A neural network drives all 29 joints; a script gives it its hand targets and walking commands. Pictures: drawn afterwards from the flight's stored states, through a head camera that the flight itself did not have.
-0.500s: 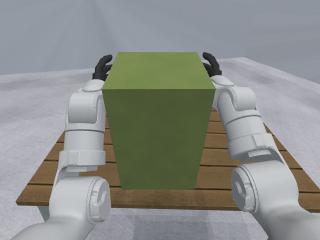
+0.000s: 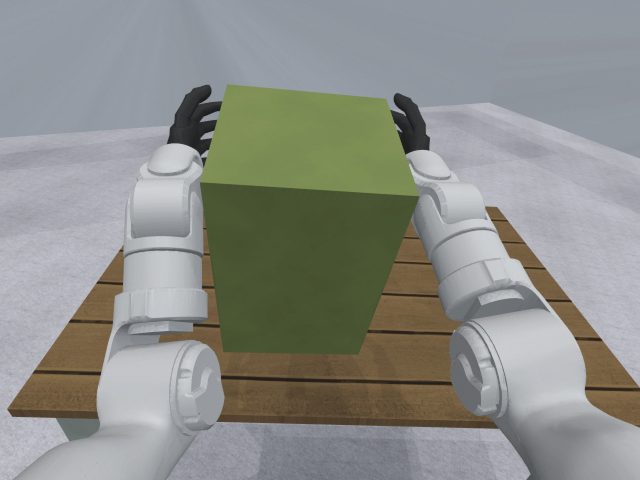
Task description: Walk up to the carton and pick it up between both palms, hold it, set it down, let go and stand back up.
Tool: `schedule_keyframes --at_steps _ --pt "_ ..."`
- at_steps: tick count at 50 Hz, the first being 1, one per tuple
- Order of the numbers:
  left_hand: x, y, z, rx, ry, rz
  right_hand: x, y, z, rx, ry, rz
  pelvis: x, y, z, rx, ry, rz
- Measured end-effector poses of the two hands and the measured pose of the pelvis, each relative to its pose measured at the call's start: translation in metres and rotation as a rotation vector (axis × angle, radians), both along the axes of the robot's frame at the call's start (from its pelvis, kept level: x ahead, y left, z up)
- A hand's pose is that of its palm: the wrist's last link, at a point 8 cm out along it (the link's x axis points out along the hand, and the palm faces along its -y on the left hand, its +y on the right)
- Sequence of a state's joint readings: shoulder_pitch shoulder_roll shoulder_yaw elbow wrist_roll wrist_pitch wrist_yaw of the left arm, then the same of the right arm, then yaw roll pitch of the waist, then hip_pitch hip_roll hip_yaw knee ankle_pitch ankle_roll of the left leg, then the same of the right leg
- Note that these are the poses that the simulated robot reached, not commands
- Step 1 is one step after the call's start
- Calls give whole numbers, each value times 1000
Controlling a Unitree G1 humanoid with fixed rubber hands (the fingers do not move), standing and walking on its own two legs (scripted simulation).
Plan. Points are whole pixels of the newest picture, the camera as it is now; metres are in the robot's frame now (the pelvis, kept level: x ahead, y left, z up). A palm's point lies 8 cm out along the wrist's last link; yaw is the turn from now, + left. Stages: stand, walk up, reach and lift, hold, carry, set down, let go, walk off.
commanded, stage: set down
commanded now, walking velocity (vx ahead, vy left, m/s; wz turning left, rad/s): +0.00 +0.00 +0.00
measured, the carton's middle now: (299, 233) +0.34 +0.04 +0.23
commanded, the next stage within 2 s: none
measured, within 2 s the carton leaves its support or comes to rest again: neither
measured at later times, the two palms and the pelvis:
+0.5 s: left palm (192, 188) +0.38 +0.17 +0.26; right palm (402, 182) +0.40 -0.08 +0.27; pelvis +0.01 +0.00 +0.00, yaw +0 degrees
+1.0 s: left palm (208, 198) +0.40 +0.16 +0.24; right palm (400, 196) +0.43 -0.09 +0.24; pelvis +0.02 -0.01 +0.00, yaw +0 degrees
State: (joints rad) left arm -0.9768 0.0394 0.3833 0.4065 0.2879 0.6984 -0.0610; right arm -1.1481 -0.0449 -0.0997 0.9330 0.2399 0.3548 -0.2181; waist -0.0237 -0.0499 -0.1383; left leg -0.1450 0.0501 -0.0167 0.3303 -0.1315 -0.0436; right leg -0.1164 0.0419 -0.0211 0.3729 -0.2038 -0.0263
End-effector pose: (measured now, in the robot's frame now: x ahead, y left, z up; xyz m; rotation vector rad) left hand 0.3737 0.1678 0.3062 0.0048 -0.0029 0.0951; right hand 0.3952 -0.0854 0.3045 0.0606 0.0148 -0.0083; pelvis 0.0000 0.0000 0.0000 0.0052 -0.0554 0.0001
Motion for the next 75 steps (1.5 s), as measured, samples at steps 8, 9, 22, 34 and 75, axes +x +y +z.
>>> schedule_keyframes --at_steps 8,9,22,34,75 --pt "18 -7 -22 8 42 -2 18 -7 -24 6 38 0 13 -5 1 7 1 1" --pt "19 -7 -26 6 48 0 19 -7 -27 -2 43 1 14 -5 1 7 0 1" --pt "9 0 -44 -37 60 29 12 1 -33 -44 40 11 11 -1 0 1 -10 0" --pt "-1 -4 -53 -17 82 66 4 -3 -49 -6 62 30 -1 2 0 -2 -25 0" --pt "15 0 -89 -14 137 177 42 6 -79 -23 99 118 17 -5 0 6 -1 4"
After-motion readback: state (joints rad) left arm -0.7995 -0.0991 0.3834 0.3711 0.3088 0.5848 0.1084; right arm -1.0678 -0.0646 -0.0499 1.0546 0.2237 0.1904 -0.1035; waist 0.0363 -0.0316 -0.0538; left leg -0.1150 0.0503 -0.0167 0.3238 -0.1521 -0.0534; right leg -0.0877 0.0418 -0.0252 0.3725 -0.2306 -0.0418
